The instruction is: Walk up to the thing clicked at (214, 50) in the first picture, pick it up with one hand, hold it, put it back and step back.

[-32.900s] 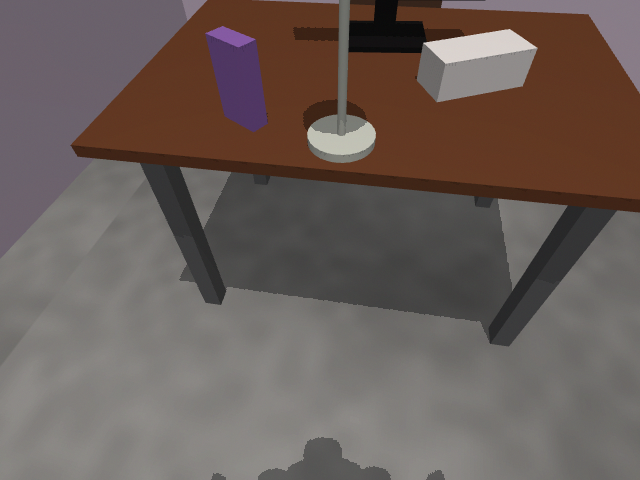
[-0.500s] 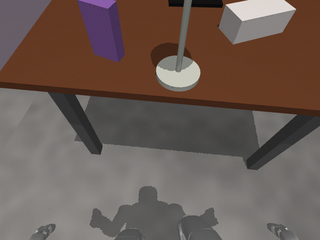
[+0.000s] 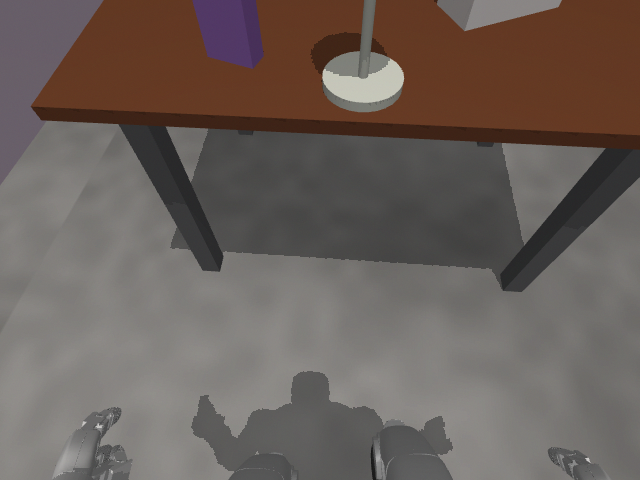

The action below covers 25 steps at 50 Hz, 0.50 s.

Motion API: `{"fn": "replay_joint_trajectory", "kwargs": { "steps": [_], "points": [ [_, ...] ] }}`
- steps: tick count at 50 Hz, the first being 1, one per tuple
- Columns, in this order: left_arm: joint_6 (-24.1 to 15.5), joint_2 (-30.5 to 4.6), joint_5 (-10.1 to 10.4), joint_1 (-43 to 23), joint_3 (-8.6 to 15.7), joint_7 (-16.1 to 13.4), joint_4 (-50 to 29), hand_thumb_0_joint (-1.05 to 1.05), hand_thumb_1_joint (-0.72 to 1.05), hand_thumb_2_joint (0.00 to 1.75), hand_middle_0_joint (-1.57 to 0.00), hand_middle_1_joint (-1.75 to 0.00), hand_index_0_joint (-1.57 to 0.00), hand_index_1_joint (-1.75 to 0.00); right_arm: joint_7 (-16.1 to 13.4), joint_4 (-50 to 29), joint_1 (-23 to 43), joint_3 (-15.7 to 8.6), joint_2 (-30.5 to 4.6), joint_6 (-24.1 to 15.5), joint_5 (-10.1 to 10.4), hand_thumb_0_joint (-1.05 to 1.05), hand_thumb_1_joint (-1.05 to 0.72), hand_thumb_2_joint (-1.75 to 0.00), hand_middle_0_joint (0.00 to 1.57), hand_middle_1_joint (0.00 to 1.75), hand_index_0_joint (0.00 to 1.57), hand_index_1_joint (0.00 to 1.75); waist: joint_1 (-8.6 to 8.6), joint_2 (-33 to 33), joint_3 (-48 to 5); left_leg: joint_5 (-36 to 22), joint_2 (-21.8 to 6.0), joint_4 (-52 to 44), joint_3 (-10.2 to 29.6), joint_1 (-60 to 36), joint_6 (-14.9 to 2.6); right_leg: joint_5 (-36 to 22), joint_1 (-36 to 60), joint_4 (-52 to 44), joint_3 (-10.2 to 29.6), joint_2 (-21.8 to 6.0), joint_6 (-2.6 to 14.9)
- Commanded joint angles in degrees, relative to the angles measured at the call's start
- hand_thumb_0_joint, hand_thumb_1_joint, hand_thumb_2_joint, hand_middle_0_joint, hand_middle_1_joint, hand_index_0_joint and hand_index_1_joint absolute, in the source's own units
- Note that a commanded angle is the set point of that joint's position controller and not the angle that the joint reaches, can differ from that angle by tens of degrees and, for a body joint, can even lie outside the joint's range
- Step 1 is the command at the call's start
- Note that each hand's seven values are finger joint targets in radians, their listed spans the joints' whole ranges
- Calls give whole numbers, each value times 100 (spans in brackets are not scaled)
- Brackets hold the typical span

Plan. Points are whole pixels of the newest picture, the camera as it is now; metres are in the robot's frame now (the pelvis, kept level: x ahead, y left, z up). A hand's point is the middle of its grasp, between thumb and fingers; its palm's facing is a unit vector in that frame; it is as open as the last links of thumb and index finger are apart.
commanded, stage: step back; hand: left
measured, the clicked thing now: (225, 7) +0.83 +0.18 +0.09
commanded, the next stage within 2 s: none
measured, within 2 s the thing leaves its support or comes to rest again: neither
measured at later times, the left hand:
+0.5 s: hand out of the picture -0.05 +0.26 -0.12, palm faces -0.09 -0.91 -0.41, open 7.4 cm
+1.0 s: hand out of the picture -0.24 +0.25 -0.14, palm faces -0.12 -0.91 -0.40, open 7.4 cm
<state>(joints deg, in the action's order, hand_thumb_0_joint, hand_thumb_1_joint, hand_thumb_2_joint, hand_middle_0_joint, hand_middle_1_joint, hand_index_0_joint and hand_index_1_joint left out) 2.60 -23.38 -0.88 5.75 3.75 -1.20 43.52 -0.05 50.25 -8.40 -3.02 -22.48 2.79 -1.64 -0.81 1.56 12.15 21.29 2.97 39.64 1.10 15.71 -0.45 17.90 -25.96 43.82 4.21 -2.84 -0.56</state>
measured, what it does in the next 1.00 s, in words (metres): walks backwards: right foot, then left foot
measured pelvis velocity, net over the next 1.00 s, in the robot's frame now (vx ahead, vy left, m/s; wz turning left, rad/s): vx -0.32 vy -0.02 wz -0.12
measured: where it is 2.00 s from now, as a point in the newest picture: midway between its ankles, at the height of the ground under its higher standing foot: outside the picture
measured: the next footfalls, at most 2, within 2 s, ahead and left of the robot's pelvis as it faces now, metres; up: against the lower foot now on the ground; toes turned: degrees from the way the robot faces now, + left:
right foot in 0.30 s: -0.10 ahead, -0.13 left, +0.00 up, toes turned -2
left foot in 0.60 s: -0.15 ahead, +0.12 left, +0.00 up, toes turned -3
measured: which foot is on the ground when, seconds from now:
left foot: down 0.00-0.34, up 0.36-0.58, down 0.60-0.98, up 1.00-1.00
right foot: up 0.00-0.28, down 0.30-0.62, up 0.64-0.94, down 0.96-1.00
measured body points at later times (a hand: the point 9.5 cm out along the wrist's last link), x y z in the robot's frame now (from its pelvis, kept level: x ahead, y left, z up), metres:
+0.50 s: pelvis -0.15 +0.00 +0.01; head -0.10 -0.02 +0.46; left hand -0.04 +0.30 -0.09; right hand -0.06 -0.33 -0.11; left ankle -0.14 +0.13 -0.65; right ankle -0.14 -0.13 -0.71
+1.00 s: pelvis -0.32 -0.02 +0.00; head -0.28 -0.03 +0.45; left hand -0.23 +0.30 -0.11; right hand -0.22 -0.35 -0.10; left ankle -0.20 +0.12 -0.70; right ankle -0.37 -0.13 -0.71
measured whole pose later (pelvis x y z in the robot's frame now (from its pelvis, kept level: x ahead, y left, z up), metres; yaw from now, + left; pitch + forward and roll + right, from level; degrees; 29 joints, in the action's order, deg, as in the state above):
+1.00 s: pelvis -0.32 -0.02 +0.00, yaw -7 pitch -2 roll -1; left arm 2.2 -21.4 -2.3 13.1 4.2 1.0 52.8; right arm -0.9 48.3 -6.0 -3.2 -24.1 2.5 -2.2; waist -1.1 -2.5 7.7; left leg 20.8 -2.8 42.9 3.4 27.6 -0.1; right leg 24.4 -11.9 37.9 1.4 2.1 0.8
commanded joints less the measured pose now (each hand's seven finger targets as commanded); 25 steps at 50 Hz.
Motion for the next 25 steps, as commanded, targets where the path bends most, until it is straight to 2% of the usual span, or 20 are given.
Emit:
{"fn": "replay_joint_trajectory", "kwargs": {
  "steps": [1, 2, 3, 4, 5, 7, 9, 10, 11, 12, 13, 14, 15, 16, 17, 18, 19, 20, 23, 25],
  "points": [
    [-46, -1126, -32, -268, 428, -167, -349, 0, 90, 90, -20, -30, -20, -30, -62, -482, -27, -528, -1870, -225, -57, 0, -90, -90, 20, 30, 20, 30, 308, -795, -1264, -2446, -2513, -2009, 2660, 327, -1665, 1795, -33, 2786, 908, 872, 176],
    [-40, -1020, 61, 217, 405, -148, -202, 0, 90, 90, -20, -30, -20, -30, -102, -555, 409, -391, -1581, -222, -48, 0, -90, -90, 20, 30, 20, 30, -37, -583, -1272, -2735, -2103, -1787, 1919, -17, -1413, 1461, -323, 3055, 909, 930, 186],
    [-42, -1001, 84, 517, 396, -124, -60, 0, 90, 90, -20, -30, -20, -30, -130, -613, 608, -342, -1422, -219, -49, 0, -90, -90, 20, 30, 20, 30, -200, -705, -1157, -2682, -1922, -1673, 1538, 30, -1295, 1226, -334, 3112, 770, 886, 164],
    [-50, -1073, 62, 660, 431, -82, -8, 0, 90, 90, -20, -30, -20, -30, -145, -643, 579, -334, -1350, -229, -25, 0, -90, -90, 20, 30, 20, 30, -238, -821, -1086, -2636, -1785, -1575, 1319, 44, -1252, 1042, -214, 2997, 634, 817, 110],
    [-57, -1032, 32, 695, 437, -41, 25, 0, 90, 90, -20, -30, -20, -30, -139, -633, 523, -342, -1311, -230, -30, 0, -90, -90, 20, 30, 20, 30, -182, -965, -1149, -2749, -1784, -1486, 1267, -205, -1313, 1094, -147, 2712, 488, 752, 25],
    [-90, -919, -14, 471, 400, 9, -77, 0, 90, 90, -20, -30, -20, -30, -145, -618, 136, -358, -1270, -219, -47, 0, -90, -90, 20, 30, 20, 30, 112, -1010, -1246, -2983, -1728, -1316, 1235, -802, -1388, 1238, -170, 1865, 337, 675, -116],
    [-108, -870, -28, 410, 363, 26, -129, 0, 90, 90, -20, -30, -20, -30, -159, -623, -61, -397, -1368, -208, -27, 0, -90, -90, 20, 30, 20, 30, 212, -1106, -1381, -3092, -1817, -1196, 1237, -1050, -1421, 1247, -24, 1049, 199, 571, -137],
    [-129, -862, -28, 509, 347, 31, -102, 0, 90, 90, -20, -30, -20, -30, -159, -636, -57, -406, -1436, -190, -21, 0, -90, -90, 20, 30, 20, 30, 186, -1198, -1525, -3118, -1807, -1093, 1223, -1164, -1345, 1172, 193, 403, 76, 430, -88],
    [-150, -848, -35, 608, 335, 34, -13, 0, 90, 90, -20, -30, -20, -30, -149, -656, 5, -396, -1460, -154, -16, 0, -90, -90, 20, 30, 20, 30, 176, -1290, -1607, -2985, -1706, -1010, 1138, -998, -1278, 1028, 520, -133, -163, 425, -63],
    [-168, -796, -42, 739, 319, 35, 68, 0, 90, 90, -20, -30, -20, -30, -142, -668, 43, -390, -1457, -113, 0, 0, -90, -90, 20, 30, 20, 30, 135, -1274, -1674, -2808, -1576, -869, 1005, -945, -1172, 642, 780, -778, -305, 485, -17],
    [-184, -746, -56, 980, 312, 35, 203, 0, 90, 90, -20, -30, -20, -30, -132, -685, 104, -392, -1504, -70, 43, 0, -90, -90, 20, 30, 20, 30, 18, -1291, -1779, -2673, -1500, -709, 906, -791, -1055, 52, 1218, -1566, -496, 514, 63],
    [-203, -799, -86, 1185, 335, 27, 331, 0, 90, 90, -20, -30, -20, -30, -117, -667, 140, -366, -1457, -33, 87, 0, -90, -90, 20, 30, 20, 30, -50, -1250, -1857, -2397, -1415, -579, 853, -457, -854, -442, 1665, -2101, -512, 477, 152],
    [-230, -1114, -167, 1171, 427, 20, 310, 0, 90, 90, -20, -30, -20, -30, -99, -712, 89, -288, -1262, -30, 121, 0, -90, -90, 20, 30, 20, 30, -38, -766, -1766, -1612, -1194, -356, 808, 446, -540, -479, 2060, -1969, 227, 74, 328],
    [-230, -1625, -161, 1049, 568, 39, 219, 0, 90, 90, -20, -30, -20, -30, -98, -866, 307, -226, -971, -52, 190, 0, -90, -90, 20, 30, 20, 30, -112, 698, -1469, -12, -132, 534, 388, 1478, -133, -713, 1900, -2174, 1801, -995, 932],
    [-212, -2083, -177, 666, 632, 32, 56, 0, 90, 90, -20, -30, -20, -30, -191, -838, 476, -287, -1075, -33, 144, 0, -90, -90, 20, 30, 20, 30, -367, 1521, -1230, 1431, 166, 2066, 461, 1247, 54, -904, 670, -2627, 2933, -2132, 1843],
    [-251, -1892, -141, 389, 574, 0, -65, 0, 90, 90, -20, -30, -20, -30, -209, -776, 412, -349, -1229, -17, 157, 0, -90, -90, 20, 30, 20, 30, -168, 1027, -987, 1349, -15, 2831, 1078, 1079, 63, -1206, 163, -2602, 2762, -2172, 1859],
    [-257, -1593, -89, -44, 477, -21, -156, 0, 90, 90, -20, -30, -20, -30, -210, -631, 84, -333, -1251, -31, 197, 0, -90, -90, 20, 30, 20, 30, 100, 411, -946, 1013, 175, 3005, 1136, 1041, 12, -1848, 292, -2162, 1775, -1620, 1603],
    [-240, -1366, -120, -267, 440, -36, -159, 0, 90, 90, -20, -30, -20, -30, -197, -529, -107, -316, -1204, -64, 233, 0, -90, -90, 20, 30, 20, 30, 251, 406, -998, 822, 270, 2967, 925, 1080, -8, -2288, 562, -1874, 1128, -1231, 1411],
    [-207, -1278, -180, 21, 415, -80, -185, 0, 90, 90, -20, -30, -20, -30, -205, -534, -170, -223, -1059, -128, 157, 0, -90, -90, 20, 30, 20, 30, 21, 778, -1147, 881, 165, 2278, 565, 1012, 98, -2798, 1117, -1575, 714, -982, 1248],
    [-156, -1236, -200, 279, 405, -116, -175, 0, 90, 90, -20, -30, -20, -30, -195, -622, -42, -213, -963, -147, 103, 0, -90, -90, 20, 30, 20, 30, -160, 900, -1228, 1009, 4, 1297, 328, 1098, 110, -3092, 1713, -1401, 798, -1057, 1235]
  ]
}}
